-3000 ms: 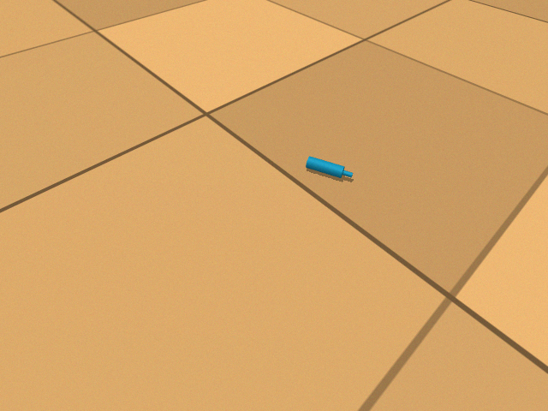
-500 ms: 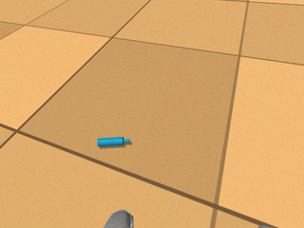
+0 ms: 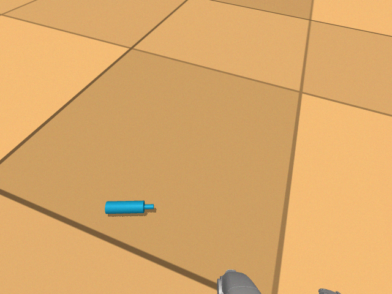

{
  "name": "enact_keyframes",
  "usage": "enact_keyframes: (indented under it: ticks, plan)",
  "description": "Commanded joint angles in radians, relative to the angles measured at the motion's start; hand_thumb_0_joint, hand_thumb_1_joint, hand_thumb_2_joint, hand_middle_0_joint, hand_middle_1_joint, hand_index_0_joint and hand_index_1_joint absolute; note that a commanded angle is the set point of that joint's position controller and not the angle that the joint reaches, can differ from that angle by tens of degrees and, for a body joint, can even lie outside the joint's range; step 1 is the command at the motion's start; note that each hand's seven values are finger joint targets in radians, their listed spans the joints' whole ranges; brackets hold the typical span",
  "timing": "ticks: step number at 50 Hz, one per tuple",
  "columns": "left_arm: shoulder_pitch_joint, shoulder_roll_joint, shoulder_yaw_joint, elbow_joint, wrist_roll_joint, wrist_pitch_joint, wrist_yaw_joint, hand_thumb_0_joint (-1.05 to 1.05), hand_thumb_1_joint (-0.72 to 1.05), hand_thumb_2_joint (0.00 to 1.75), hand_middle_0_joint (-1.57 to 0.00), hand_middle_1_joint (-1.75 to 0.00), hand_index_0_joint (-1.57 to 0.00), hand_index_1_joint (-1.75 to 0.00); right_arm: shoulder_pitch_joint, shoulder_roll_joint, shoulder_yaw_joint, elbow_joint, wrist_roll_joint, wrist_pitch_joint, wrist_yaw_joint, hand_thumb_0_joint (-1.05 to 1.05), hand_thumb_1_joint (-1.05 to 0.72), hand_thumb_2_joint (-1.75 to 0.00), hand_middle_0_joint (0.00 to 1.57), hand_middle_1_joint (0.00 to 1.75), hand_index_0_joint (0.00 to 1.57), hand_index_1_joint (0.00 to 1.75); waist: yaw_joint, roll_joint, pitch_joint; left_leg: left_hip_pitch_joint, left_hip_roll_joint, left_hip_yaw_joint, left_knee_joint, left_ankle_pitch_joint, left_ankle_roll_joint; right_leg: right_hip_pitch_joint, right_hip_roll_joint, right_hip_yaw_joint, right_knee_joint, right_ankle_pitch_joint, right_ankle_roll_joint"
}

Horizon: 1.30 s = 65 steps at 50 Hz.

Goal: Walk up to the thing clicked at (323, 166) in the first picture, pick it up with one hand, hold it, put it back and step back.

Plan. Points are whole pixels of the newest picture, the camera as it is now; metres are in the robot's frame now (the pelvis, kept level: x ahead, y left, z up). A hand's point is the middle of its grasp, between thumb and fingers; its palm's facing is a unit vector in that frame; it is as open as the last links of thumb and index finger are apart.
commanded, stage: walk up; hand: left
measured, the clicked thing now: (130, 207) +0.63 +0.29 -0.74
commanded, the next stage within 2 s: none
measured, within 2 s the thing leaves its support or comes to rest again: neither
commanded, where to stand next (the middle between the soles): +0.26 +0.02 m, yaw +2 degrees
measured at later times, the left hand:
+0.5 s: hand out of the picture +0.15 +0.27 -0.12, palm faces +0.03 -0.89 -0.46, open 7.4 cm
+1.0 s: hand (72, 265) +0.21 +0.28 -0.16, palm faces +0.01 -0.91 -0.41, open 7.4 cm
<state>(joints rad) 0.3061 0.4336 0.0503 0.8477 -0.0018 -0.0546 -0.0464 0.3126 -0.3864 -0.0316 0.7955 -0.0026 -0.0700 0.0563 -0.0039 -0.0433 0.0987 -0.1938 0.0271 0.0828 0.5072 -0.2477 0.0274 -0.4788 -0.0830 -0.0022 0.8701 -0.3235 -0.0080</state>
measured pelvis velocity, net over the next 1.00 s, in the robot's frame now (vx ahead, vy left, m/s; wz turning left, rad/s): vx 0.19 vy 0.01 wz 0.03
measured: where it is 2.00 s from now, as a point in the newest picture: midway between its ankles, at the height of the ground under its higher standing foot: (182, 293)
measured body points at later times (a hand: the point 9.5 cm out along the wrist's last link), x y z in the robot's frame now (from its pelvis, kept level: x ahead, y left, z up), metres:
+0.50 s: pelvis +0.14 -0.01 +0.00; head +0.17 -0.04 +0.45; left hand +0.15 +0.32 -0.09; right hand +0.22 -0.33 -0.13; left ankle +0.23 +0.15 -0.70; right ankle +0.15 -0.14 -0.74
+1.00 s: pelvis +0.19 +0.01 -0.01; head +0.20 +0.00 +0.44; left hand +0.21 +0.33 -0.13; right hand +0.29 -0.30 -0.14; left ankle +0.24 +0.14 -0.73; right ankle +0.22 -0.12 -0.74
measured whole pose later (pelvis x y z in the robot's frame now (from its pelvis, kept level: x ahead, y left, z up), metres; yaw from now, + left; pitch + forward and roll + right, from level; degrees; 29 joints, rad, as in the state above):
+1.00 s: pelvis +0.19 +0.01 -0.01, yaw +2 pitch -3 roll +0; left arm 0.28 0.38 0.03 0.98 0.03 -0.03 0.00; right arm 0.19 -0.40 -0.03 0.92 0.00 0.01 0.02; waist 0.02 0.04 0.07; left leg -0.36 0.03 0.01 0.71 -0.39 0.01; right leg -0.30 -0.02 -0.02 0.66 -0.31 0.00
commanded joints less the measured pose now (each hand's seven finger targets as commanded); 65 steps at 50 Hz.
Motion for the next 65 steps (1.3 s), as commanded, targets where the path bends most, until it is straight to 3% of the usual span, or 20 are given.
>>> enact_keyframes:
  ticks: [1, 6, 7, 8, 10, 15, 20, 25, 28, 29, 30, 32, 36, 44, 45, 47, 48, 52, 57, 65]
  plan:
    - [0.008, 0.16, 0.063, -0.054, 0.01, -0.029, -0.001, 0.0, 0.9, 0.9, -0.2, -0.3, -0.2, -0.3, 0.012, -0.291, -0.099, -0.072, -0.004, -0.015, -0.012, 0.0, -0.9, -0.9, 0.2, 0.3, 0.2, 0.3, -0.021, 0.238, -0.012, -0.094, 0.201, -0.189, -0.225, -0.056, 0.202, 0.082, 0.006, -0.036, -0.18, 0.103, 0.005]
    - [0.127, 0.197, 0.091, 0.013, 0.016, -0.05, 0.014, 0.0, 0.9, 0.9, -0.2, -0.3, -0.2, -0.3, -0.047, -0.23, -0.076, -0.102, -0.003, 0.01, -0.003, 0.0, -0.9, -0.9, 0.2, 0.3, 0.2, 0.3, 0.071, 0.074, -0.059, -0.279, 0.147, -0.145, -0.001, -0.252, 0.132, 0.414, 0.055, -0.037, -0.305, 0.151, -0.008]
    - [0.172, 0.225, 0.103, 0.02, 0.021, -0.059, 0.023, 0.0, 0.9, 0.9, -0.2, -0.3, -0.2, -0.3, -0.006, -0.183, -0.06, -0.096, -0.005, 0.013, -0.004, 0.0, -0.9, -0.9, 0.2, 0.3, 0.2, 0.3, 0.096, -0.054, -0.092, -0.357, 0.091, -0.095, 0.187, -0.253, 0.101, 0.529, 0.016, 0.052, -0.373, 0.025, -0.031]
    - [0.208, 0.304, 0.122, 0.005, 0.031, -0.071, 0.036, 0.0, 0.9, 0.9, -0.2, -0.3, -0.2, -0.3, 0.037, -0.124, -0.04, -0.102, -0.004, 0.013, -0.004, 0.0, -0.9, -0.9, 0.2, 0.3, 0.2, 0.3, 0.103, -0.268, -0.111, -0.471, -0.036, -0.005, 0.496, -0.282, 0.039, 0.561, -0.215, 0.425, -0.553, -0.22, -0.107]
    - [0.116, 0.341, 0.111, -0.033, 0.01, -0.064, 0.041, 0.0, 0.9, 0.9, -0.2, -0.3, -0.2, -0.3, 0.035, -0.259, -0.077, -0.069, -0.013, 0.032, -0.02, 0.0, -0.9, -0.9, 0.2, 0.3, 0.2, 0.3, 0.076, -0.144, -0.021, -0.502, -0.001, -0.149, 0.629, -0.286, 0.014, 0.388, -0.388, 0.707, -0.673, -0.384, -0.258]
    - [0.046, 0.244, 0.078, -0.039, -0.002, -0.07, 0.051, 0.0, 0.9, 0.9, -0.2, -0.3, -0.2, -0.3, 0.096, -0.231, -0.08, 0.013, 0.001, 0.039, -0.008, 0.0, -0.9, -0.9, 0.2, 0.3, 0.2, 0.3, 0.017, -0.113, -0.036, -0.373, 0.018, -0.179, 0.546, -0.085, -0.005, 0.322, -0.173, 0.225, -0.596, 0.107, -0.149]
    - [0.021, 0.231, 0.073, -0.07, 0.013, -0.064, 0.052, 0.0, 0.9, 0.9, -0.2, -0.3, -0.2, -0.3, 0.031, -0.198, -0.082, 0.005, -0.013, 0.053, 0.002, 0.0, -0.9, -0.9, 0.2, 0.3, 0.2, 0.3, 0.023, -0.119, -0.021, -0.327, 0.019, -0.134, 0.366, -0.037, -0.036, 0.268, -0.168, 0.086, -0.578, 0.19, -0.189]
    - [0.032, 0.217, 0.05, -0.051, 0.012, -0.04, 0.06, 0.0, 0.9, 0.9, -0.2, -0.3, -0.2, -0.3, -0.054, -0.15, -0.063, 0.012, -0.008, 0.037, -0.017, 0.0, -0.9, -0.9, 0.2, 0.3, 0.2, 0.3, 0.044, -0.137, -0.069, -0.153, 0.004, -0.049, 0.156, 0.078, -0.028, 0.25, -0.152, -0.007, -0.384, 0.623, -0.167]
    - [-0.01, 0.185, 0.031, -0.058, -0.002, -0.015, 0.065, 0.0, 0.9, 0.9, -0.2, -0.3, -0.2, -0.3, 0.031, -0.186, -0.072, 0.07, -0.013, 0.021, -0.037, 0.0, -0.9, -0.9, 0.2, 0.3, 0.2, 0.3, -0.022, -0.011, -0.137, 0.055, -0.02, -0.04, -0.016, 0.23, 0.017, 0.175, -0.102, -0.028, -0.154, 0.457, -0.109]
    - [0.022, 0.132, 0.013, -0.062, -0.009, -0.009, 0.064, 0.0, 0.9, 0.9, -0.2, -0.3, -0.2, -0.3, 0.062, -0.263, -0.091, 0.074, -0.02, 0.018, -0.046, 0.0, -0.9, -0.9, 0.2, 0.3, 0.2, 0.3, -0.032, 0.17, -0.179, 0.13, 0.115, -0.199, -0.046, 0.326, 0.055, 0.094, -0.033, -0.065, -0.029, 0.225, -0.059]
    - [0.083, 0.099, 0.002, -0.073, -0.013, -0.003, 0.059, 0.0, 0.9, 0.9, -0.2, -0.3, -0.2, -0.3, 0.085, -0.333, -0.109, 0.048, -0.021, 0.012, -0.043, 0.0, -0.9, -0.9, 0.2, 0.3, 0.2, 0.3, -0.017, 0.294, -0.199, 0.193, 0.283, -0.511, -0.114, 0.13, 0.149, -0.051, 0.086, -0.059, 0.098, -0.211, -0.031]
    - [0.077, 0.206, 0.028, -0.018, 0.008, 0.016, 0.073, 0.0, 0.9, 0.9, -0.2, -0.3, -0.2, -0.3, 0.036, -0.372, -0.127, 0.045, 0.004, 0.025, -0.041, 0.0, -0.9, -0.9, 0.2, 0.3, 0.2, 0.3, -0.028, 0.231, -0.149, 0.082, 0.369, -0.649, -0.216, -0.234, 0.267, -0.081, 0.028, 0.016, 0.244, -0.285, -0.04]
    - [0.093, 0.188, 0.037, 0.033, 0.007, 0.017, 0.051, 0.0, 0.9, 0.9, -0.2, -0.3, -0.2, -0.3, -0.082, -0.287, -0.088, 0.015, -0.009, 0.021, -0.045, 0.0, -0.9, -0.9, 0.2, 0.3, 0.2, 0.3, 0.015, 0.253, -0.076, -0.073, 0.203, -0.346, -0.19, -0.197, 0.172, -0.001, 0.005, 0.021, 0.086, -0.145, -0.029]
    - [0.073, 0.13, 0.036, 0.091, 0.026, -0.002, 0.064, 0.0, 0.9, 0.9, -0.2, -0.3, -0.2, -0.3, -0.176, -0.227, -0.052, 0.002, -0.005, 0.047, -0.044, 0.0, -0.9, -0.9, 0.2, 0.3, 0.2, 0.3, 0.037, 0.187, -0.119, -0.222, 0.169, -0.226, -0.013, -0.054, 0.126, 0.306, 0.078, -0.044, -0.344, 0.067, -0.016]
    - [0.066, 0.143, 0.039, 0.094, 0.031, -0.007, 0.069, 0.0, 0.9, 0.9, -0.2, -0.3, -0.2, -0.3, -0.173, -0.185, -0.036, 0.004, 0.005, 0.051, -0.044, 0.0, -0.9, -0.9, 0.2, 0.3, 0.2, 0.3, 0.048, 0.135, -0.121, -0.262, 0.149, -0.214, 0.021, -0.088, 0.083, 0.344, 0.049, 0.006, -0.385, 0.078, -0.036]
    - [-0.051, 0.244, 0.048, 0.058, 0.038, -0.017, 0.069, 0.0, 0.9, 0.9, -0.2, -0.3, -0.2, -0.3, -0.161, -0.133, -0.021, 0.022, 0.007, 0.057, -0.046, 0.0, -0.9, -0.9, 0.2, 0.3, 0.2, 0.3, 0.005, -0.104, -0.052, -0.278, -0.003, -0.099, 0.19, -0.214, -0.001, 0.169, -0.214, 0.422, -0.596, -0.197, -0.144]
    - [-0.143, 0.267, 0.046, 0.047, 0.033, -0.008, 0.063, 0.0, 0.9, 0.9, -0.2, -0.3, -0.2, -0.3, -0.146, -0.186, -0.04, 0.064, 0.002, 0.059, -0.053, 0.0, -0.9, -0.9, 0.2, 0.3, 0.2, 0.3, -0.01, -0.109, -0.014, -0.118, 0.01, -0.106, 0.266, -0.256, -0.001, -0.015, -0.255, 0.42, -0.599, -0.276, -0.197]
    - [-0.187, 0.157, 0.012, 0.065, 0.015, -0.004, 0.057, 0.0, 0.9, 0.9, -0.2, -0.3, -0.2, -0.3, -0.128, -0.199, -0.038, 0.13, 0.009, 0.04, -0.045, 0.0, -0.9, -0.9, 0.2, 0.3, 0.2, 0.3, -0.031, -0.055, -0.06, -0.021, 0.067, -0.185, -0.007, -0.007, 0.03, 0.08, -0.047, 0.127, -0.46, -0.036, -0.053]
    - [-0.172, 0.158, 0.008, 0.115, 0.008, 0.005, 0.049, 0.0, 0.9, 0.9, -0.2, -0.3, -0.2, -0.3, -0.188, -0.211, -0.021, 0.166, 0.0, 0.035, -0.043, 0.0, -0.9, -0.9, 0.2, 0.3, 0.2, 0.3, 0.005, -0.034, -0.05, -0.105, 0.071, -0.212, -0.095, -0.143, 0.023, 0.186, -0.031, 0.13, -0.496, -0.123, -0.043]
    - [-0.213, 0.149, 0.0, 0.168, -0.007, 0.004, 0.056, 0.0, 0.9, 0.9, -0.2, -0.3, -0.2, -0.3, -0.202, -0.192, -0.004, 0.241, 0.005, 0.019, -0.055, 0.0, -0.9, -0.9, 0.2, 0.3, 0.2, 0.3, 0.012, 0.05, -0.18, 0.018, 0.092, -0.169, -0.092, 0.308, 0.011, 0.36, -0.045, 0.075, -0.462, 0.326, -0.034]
